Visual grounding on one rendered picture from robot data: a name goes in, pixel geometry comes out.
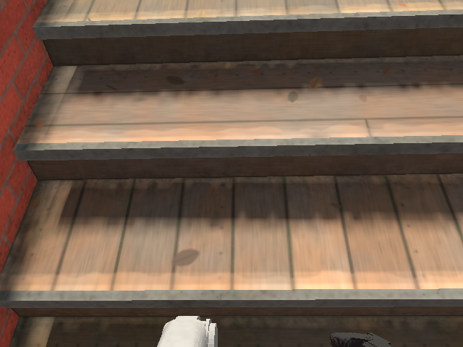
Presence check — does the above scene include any right robot hand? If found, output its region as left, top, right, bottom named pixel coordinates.
left=330, top=333, right=392, bottom=347

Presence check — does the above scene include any robot left thigh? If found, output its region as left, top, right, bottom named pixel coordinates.
left=157, top=316, right=218, bottom=347

